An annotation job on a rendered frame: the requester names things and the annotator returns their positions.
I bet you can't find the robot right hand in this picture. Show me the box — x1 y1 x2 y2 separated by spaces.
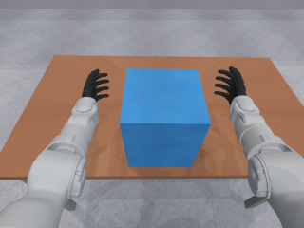
214 66 246 105

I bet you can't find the robot left hand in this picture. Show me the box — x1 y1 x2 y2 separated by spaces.
82 69 109 102

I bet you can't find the robot right upper arm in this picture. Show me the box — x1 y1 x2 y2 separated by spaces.
247 151 304 228

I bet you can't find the robot left upper arm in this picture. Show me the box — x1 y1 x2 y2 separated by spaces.
0 150 87 228

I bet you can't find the table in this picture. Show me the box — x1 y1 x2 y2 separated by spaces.
0 55 304 211

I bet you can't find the right robot forearm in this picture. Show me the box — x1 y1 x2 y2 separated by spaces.
229 95 304 161

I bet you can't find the carton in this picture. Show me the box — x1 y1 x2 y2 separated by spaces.
120 68 211 167

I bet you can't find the left robot forearm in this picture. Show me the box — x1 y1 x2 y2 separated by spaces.
27 97 99 190

